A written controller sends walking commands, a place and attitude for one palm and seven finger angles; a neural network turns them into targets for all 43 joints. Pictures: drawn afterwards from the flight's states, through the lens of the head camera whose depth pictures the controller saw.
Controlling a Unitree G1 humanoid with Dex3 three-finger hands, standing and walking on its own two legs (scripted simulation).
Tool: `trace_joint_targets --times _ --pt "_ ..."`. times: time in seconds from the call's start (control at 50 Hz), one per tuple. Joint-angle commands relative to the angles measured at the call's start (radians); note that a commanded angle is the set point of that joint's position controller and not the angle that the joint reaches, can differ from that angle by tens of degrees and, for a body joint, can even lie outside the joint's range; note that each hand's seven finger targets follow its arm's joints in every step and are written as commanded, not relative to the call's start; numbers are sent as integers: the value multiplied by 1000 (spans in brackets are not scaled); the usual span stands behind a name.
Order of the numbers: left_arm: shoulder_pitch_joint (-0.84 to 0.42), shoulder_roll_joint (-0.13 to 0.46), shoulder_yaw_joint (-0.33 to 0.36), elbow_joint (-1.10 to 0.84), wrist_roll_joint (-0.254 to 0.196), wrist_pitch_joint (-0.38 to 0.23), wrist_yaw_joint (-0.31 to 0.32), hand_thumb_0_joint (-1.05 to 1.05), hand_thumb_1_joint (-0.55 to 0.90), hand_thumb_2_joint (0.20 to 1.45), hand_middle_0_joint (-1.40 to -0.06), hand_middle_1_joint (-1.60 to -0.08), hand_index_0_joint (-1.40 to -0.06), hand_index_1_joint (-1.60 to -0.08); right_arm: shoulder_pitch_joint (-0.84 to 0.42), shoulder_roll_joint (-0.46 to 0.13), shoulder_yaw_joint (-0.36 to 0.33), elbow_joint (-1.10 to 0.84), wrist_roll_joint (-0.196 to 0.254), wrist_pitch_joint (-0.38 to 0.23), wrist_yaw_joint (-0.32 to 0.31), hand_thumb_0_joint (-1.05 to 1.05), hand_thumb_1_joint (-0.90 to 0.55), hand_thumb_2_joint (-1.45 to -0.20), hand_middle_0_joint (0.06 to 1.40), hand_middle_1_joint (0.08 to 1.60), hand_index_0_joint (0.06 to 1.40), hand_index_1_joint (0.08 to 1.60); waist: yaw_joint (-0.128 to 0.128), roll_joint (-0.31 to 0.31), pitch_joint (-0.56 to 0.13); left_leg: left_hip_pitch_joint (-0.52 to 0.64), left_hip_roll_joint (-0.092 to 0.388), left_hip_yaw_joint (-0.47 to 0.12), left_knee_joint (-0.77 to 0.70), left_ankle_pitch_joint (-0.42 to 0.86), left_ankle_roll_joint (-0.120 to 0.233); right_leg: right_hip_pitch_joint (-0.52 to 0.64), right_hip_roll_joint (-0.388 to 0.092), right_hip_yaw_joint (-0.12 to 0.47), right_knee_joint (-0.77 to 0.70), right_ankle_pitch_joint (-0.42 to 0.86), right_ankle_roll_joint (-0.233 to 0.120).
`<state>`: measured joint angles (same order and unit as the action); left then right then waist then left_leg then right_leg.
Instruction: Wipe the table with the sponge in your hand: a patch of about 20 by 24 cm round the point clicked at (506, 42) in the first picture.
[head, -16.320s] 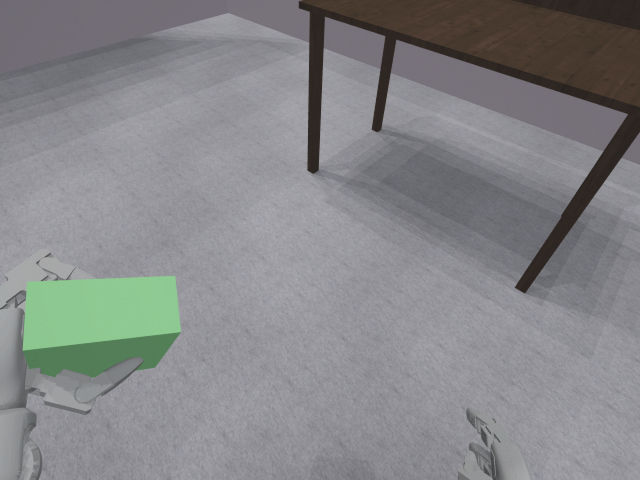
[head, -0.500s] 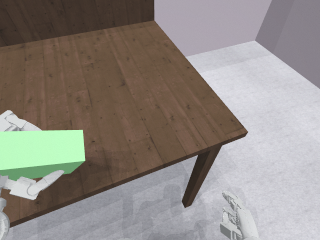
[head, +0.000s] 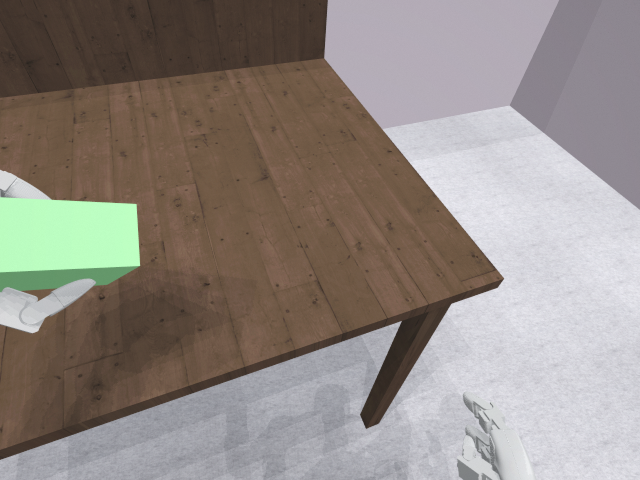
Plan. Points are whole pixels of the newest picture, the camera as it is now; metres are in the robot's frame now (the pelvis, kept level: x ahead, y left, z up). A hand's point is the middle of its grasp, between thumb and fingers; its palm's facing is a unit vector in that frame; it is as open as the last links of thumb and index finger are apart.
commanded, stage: come to a stop and stand still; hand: left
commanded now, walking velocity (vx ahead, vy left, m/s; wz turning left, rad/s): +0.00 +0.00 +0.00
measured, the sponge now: (74, 250) +0.26 +0.26 +0.19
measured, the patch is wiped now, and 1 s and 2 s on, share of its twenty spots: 0.00 0.00 0.00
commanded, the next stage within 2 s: look again from close up in 0.46 s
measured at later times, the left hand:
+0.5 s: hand (43, 290) +0.23 +0.28 +0.17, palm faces +0.40 -0.81 -0.42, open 9.8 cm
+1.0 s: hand (35, 298) +0.22 +0.29 +0.16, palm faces +0.38 -0.83 -0.40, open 9.8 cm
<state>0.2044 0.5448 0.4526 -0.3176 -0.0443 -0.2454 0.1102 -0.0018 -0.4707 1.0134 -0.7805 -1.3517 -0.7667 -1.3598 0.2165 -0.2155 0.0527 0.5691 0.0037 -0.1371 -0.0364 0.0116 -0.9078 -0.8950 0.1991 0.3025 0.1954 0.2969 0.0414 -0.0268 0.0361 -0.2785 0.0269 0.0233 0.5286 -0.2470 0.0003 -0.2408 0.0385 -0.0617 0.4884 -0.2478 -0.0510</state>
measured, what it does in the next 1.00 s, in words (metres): stands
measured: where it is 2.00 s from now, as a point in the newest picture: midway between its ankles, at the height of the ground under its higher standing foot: outside the picture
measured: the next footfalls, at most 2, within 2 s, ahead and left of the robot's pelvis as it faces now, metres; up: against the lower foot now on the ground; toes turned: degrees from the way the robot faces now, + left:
none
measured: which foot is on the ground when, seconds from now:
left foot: down 0.00-1.00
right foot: down 0.00-1.00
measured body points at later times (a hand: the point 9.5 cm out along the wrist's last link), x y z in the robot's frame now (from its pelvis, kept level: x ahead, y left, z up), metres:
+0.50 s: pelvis +0.01 +0.03 +0.00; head +0.02 +0.04 +0.45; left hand +0.20 +0.33 +0.19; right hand +0.18 -0.20 -0.07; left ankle +0.02 +0.12 -0.74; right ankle +0.01 -0.09 -0.74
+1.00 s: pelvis +0.00 +0.04 +0.00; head +0.01 +0.05 +0.45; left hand +0.20 +0.33 +0.19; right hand +0.18 -0.18 -0.07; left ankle +0.02 +0.12 -0.74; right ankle +0.01 -0.09 -0.74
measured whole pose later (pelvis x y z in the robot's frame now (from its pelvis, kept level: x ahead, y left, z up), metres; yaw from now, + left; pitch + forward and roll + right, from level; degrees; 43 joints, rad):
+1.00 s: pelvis +0.00 +0.04 +0.00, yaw +0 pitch -1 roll -1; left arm 0.39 0.40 0.34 -0.43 -0.03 -0.16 0.10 0.00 -0.47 1.02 -0.78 -1.35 -0.77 -1.36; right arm 0.23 -0.21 0.05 0.55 0.02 -0.10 -0.06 0.01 -0.91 -0.89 0.20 0.30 0.20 0.30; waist 0.03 -0.01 0.04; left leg -0.24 -0.02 0.04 0.48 -0.23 0.05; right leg -0.19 0.00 -0.04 0.43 -0.22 0.02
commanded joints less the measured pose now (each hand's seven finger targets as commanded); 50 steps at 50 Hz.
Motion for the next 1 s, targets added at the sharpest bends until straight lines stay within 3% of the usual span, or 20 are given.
trace_joint_targets --times 0.0,0.08,0.14,0.16,0.18,0.26,0.28,0.38,0.46,0.48,0.58,0.66,0.68,0.76,0.78,0.86,0.88,0.94,0.96,0.98 --pt "178 -1 -18 -229 -22 -65 -13 0 100 1300 -1200 -1600 -1200 -1600 -25 -143 -65 -154 5 -78 35 0 -900 -900 200 300 200 300 -10 39 -151 84 33 -34 -56 103 37 -8 -121 152 -103 128 2" --pt "189 5 4 -279 3 -43 -1 0 100 1300 -1200 -1600 -1200 -1600 -57 -145 -62 -137 -2 -73 25 0 -900 -900 200 300 200 300 -20 30 -114 93 67 -58 -127 105 38 -20 -88 88 -80 87 27" --pt "116 65 63 -302 22 -36 10 0 100 1300 -1200 -1600 -1200 -1600 -74 -147 -65 -135 -13 -57 3 0 -900 -900 200 300 200 300 -26 42 -99 60 64 -64 -145 34 33 -4 -90 98 -104 28 23" --pt "56 144 114 -329 28 -33 20 0 100 1300 -1200 -1600 -1200 -1600 -85 -160 -65 -127 -18 -46 -1 0 -900 -900 200 300 200 300 -25 97 -131 78 61 -67 -154 -7 31 -9 -82 109 -86 -9 21" --pt "67 79 75 -323 31 -33 19 0 100 1300 -1200 -1600 -1200 -1600 -76 -134 -65 -133 -19 -38 -10 0 -900 -900 200 300 200 300 -31 104 -123 56 67 -76 -160 15 33 18 -87 79 -75 24 21" --pt "84 116 90 -385 28 -15 37 0 100 1300 -1200 -1600 -1200 -1600 -81 -140 -69 -135 -16 -40 -8 0 -900 -900 200 300 200 300 -21 179 -163 79 55 -66 -138 82 28 63 -94 86 -66 101 12" --pt "95 58 53 -398 26 -16 34 0 100 1300 -1200 -1600 -1200 -1600 -75 -127 -70 -139 -14 -40 -7 0 -900 -900 200 300 200 300 -24 162 -166 80 59 -68 -132 113 24 73 -97 66 -61 122 15" --pt "161 -14 11 -355 22 -2 33 0 100 1300 -1200 -1600 -1200 -1600 -72 -124 -74 -134 -10 -38 1 0 -900 -900 200 300 200 300 -28 100 -169 116 63 -71 -114 197 25 56 -96 62 -51 191 21" --pt "172 4 31 -292 18 12 28 0 100 1300 -1200 -1600 -1200 -1600 -82 -133 -78 -129 -4 -27 0 0 -900 -900 200 300 200 300 -29 75 -147 122 68 -70 -117 180 28 26 -94 83 -56 186 23" --pt "160 -50 -12 -298 15 14 22 0 100 1300 -1200 -1600 -1200 -1600 -75 -120 -74 -139 -4 -20 1 0 -900 -900 200 300 200 300 -32 70 -136 108 69 -71 -119 179 29 33 -93 66 -59 185 27" --pt "107 -40 -14 -329 8 19 21 0 100 1300 -1200 -1600 -1200 -1600 -95 -111 -69 -152 -1 -12 -6 0 -900 -900 200 300 200 300 -32 76 -134 95 67 -76 -127 144 31 50 -98 77 -74 181 25" --pt "84 42 40 -372 9 26 33 0 100 1300 -1200 -1600 -1200 -1600 -116 -118 -69 -157 1 -19 -13 0 -900 -900 200 300 200 300 -24 127 -161 119 71 -81 -138 143 28 60 -106 97 -76 182 21" --pt "96 -34 -16 -377 3 22 27 0 100 1300 -1200 -1600 -1200 -1600 -107 -106 -64 -161 -2 -18 -11 0 -900 -900 200 300 200 300 -29 113 -146 104 71 -83 -139 156 29 72 -102 77 -82 198 23" --pt "104 32 31 -379 4 27 35 0 100 1300 -1200 -1600 -1200 -1600 -117 -117 -68 -159 4 -24 -14 0 -900 -900 200 300 200 300 -24 147 -159 123 72 -85 -143 172 21 75 -109 92 -86 200 21" --pt "110 -42 -25 -373 -2 20 28 0 100 1300 -1200 -1600 -1200 -1600 -101 -108 -61 -158 -2 -21 -12 0 -900 -900 200 300 200 300 -30 133 -140 100 74 -96 -157 164 18 81 -102 69 -88 194 23" --pt "128 10 19 -344 0 25 33 0 100 1300 -1200 -1600 -1200 -1600 -114 -117 -67 -156 6 -23 -17 0 -900 -900 200 300 200 300 -25 123 -135 111 79 -101 -174 124 13 64 -105 84 -98 159 24" --pt "136 -46 -27 -338 -4 20 26 0 100 1300 -1200 -1600 -1200 -1600 -101 -109 -62 -155 1 -19 -15 0 -900 -900 200 300 200 300 -30 105 -125 89 80 -103 -179 110 18 72 -102 68 -108 161 27" --pt "133 -22 -14 -345 -7 17 22 0 100 1300 -1200 -1600 -1200 -1600 -96 -112 -69 -161 7 -24 -17 0 -900 -900 200 300 200 300 -33 81 -138 94 78 -106 -179 111 15 85 -110 80 -113 162 25" --pt "-798 767 310 -663 40 -140 30 0 100 1300 -1200 -1600 -1200 -1600 53 -175 37 -237 82 1 -87 0 -900 -900 200 300 200 300 -84 303 -136 -136 67 -132 -185 -117 61 207 -27 83 42 -26 107" --pt "-449 250 156 -162 133 69 -26 0 100 1300 -1200 -1600 -1200 -1600 -139 -87 -78 -123 -44 -23 -57 0 -900 -900 200 300 200 300 39 257 -244 136 -16 -50 -132 161 -39 66 -7 7 44 50 -7"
